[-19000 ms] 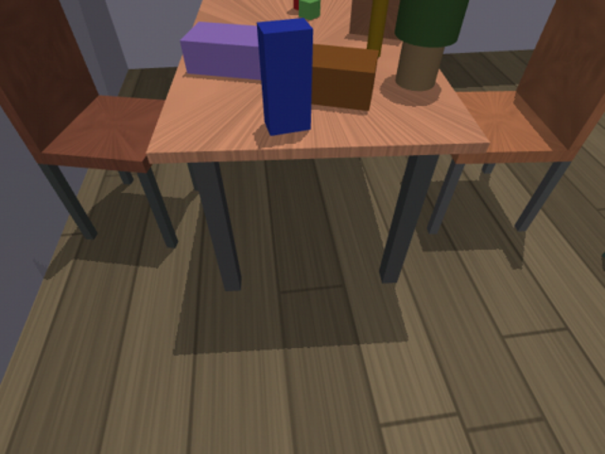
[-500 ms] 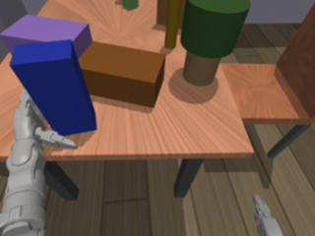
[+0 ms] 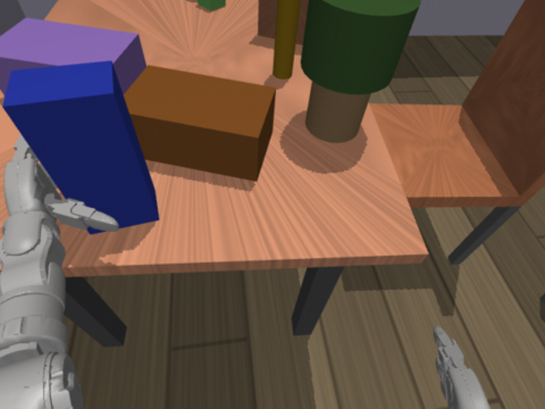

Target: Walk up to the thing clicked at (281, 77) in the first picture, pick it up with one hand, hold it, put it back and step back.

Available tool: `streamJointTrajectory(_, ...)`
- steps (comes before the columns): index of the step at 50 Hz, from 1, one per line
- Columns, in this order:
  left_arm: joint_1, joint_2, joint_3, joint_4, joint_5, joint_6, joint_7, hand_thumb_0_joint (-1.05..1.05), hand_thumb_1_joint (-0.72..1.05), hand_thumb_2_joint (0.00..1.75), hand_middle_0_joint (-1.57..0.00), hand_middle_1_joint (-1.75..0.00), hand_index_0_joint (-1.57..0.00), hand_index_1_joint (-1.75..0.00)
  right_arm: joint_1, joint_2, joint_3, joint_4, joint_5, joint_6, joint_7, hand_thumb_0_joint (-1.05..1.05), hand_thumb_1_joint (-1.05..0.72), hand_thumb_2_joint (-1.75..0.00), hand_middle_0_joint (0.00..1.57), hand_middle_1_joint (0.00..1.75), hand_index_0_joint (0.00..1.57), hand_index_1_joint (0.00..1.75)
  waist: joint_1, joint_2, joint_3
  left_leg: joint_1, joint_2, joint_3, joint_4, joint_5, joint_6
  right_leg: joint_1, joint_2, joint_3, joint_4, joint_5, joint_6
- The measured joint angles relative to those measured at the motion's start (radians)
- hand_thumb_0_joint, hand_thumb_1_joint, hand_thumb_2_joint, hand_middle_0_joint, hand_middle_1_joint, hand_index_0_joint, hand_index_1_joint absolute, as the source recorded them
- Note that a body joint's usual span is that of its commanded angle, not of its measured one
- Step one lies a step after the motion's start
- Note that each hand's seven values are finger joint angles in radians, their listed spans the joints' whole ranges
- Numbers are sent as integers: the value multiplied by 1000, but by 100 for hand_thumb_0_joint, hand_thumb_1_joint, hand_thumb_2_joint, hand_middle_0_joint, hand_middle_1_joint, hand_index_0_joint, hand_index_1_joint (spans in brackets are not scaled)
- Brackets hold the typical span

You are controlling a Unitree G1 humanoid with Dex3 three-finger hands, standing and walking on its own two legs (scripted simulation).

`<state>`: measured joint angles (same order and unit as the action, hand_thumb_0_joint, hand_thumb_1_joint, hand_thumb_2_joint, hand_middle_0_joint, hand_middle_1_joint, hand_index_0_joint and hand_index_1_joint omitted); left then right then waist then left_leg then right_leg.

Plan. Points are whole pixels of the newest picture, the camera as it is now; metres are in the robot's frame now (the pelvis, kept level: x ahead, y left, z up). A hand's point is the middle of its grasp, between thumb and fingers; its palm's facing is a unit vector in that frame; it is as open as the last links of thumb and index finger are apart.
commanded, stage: close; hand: left
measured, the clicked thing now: (99, 159) +0.45 +0.23 +0.12
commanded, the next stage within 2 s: settle in 0.96 s
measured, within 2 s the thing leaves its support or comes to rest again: leaves its support in 1.44 s
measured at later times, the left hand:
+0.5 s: hand (81, 155) +0.48 +0.26 +0.10, palm faces +0.26 -0.97 +0.01, open 15.2 cm
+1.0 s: hand (88, 169) +0.46 +0.25 +0.10, palm faces +0.26 -0.97 +0.00, open 10.9 cm
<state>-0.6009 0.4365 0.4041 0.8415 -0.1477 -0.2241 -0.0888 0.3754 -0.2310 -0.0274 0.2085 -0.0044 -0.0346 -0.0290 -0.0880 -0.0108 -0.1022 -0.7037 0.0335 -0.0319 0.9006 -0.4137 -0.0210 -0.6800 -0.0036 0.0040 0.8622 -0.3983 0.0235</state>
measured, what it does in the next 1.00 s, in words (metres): stands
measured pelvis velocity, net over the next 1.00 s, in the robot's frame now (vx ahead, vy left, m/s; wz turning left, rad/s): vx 0.01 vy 0.00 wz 0.00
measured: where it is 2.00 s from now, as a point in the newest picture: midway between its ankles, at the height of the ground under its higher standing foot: outside the picture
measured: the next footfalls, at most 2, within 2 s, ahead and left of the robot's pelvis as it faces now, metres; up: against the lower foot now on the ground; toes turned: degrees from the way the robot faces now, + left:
none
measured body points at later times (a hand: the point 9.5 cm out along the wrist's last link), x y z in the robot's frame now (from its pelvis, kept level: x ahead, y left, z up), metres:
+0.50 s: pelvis +0.01 +0.01 -0.01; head +0.09 +0.03 +0.44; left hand +0.46 +0.31 +0.10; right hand +0.16 -0.25 -0.05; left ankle +0.01 +0.13 -0.69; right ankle +0.01 -0.14 -0.69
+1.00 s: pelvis +0.01 +0.00 -0.01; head +0.08 +0.02 +0.44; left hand +0.44 +0.30 +0.10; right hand +0.16 -0.25 -0.05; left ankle +0.01 +0.13 -0.69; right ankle +0.01 -0.14 -0.69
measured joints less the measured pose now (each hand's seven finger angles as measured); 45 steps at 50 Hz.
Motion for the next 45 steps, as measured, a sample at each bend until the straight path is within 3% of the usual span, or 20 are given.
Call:
streamJointTrajectory(11, -70, 32, 30, 71, 2, -11, -13, -2, -61, 5, -33, -17, -34, -16, 2, -2, -1, 4, -2, -7, 10, -1, 52, -5, 6, 5, 6, 5, -15, 8, -8, -33, 1, 8, 16, -10, 8, -31, 1, 8, 5, -2, 7)
streamJointTrajectory(27, -159, 76, 38, 153, 23, -6, -19, -1, -54, 21, -51, -36, -53, -35, -23, -5, 11, 9, -11, 9, 20, -1, 52, -5, 6, 5, 6, 5, -30, 13, -22, -85, 4, 3, 38, -20, 9, -77, 4, 4, 16, -7, 9)
streamJointTrajectory(39, -99, 25, 29, 100, 14, 4, 9, -1, -36, 44, -76, -62, -74, -61, -1, -5, 0, -2, -9, 33, 26, -1, 52, -5, 6, 5, 6, 5, -19, 29, -38, -64, 7, 7, 30, -27, 9, -59, 7, 8, 10, -12, 9)
streamJointTrajectory(45, -56, 6, 14, 67, 14, -16, 11, 0, -37, 51, -85, -77, -82, -74, -8, -3, -8, -1, -3, 41, 24, -1, 52, -4, 6, 5, 6, 5, -6, 22, -39, -53, 3, 4, 31, -28, 7, -50, 3, 5, 20, -20, 6)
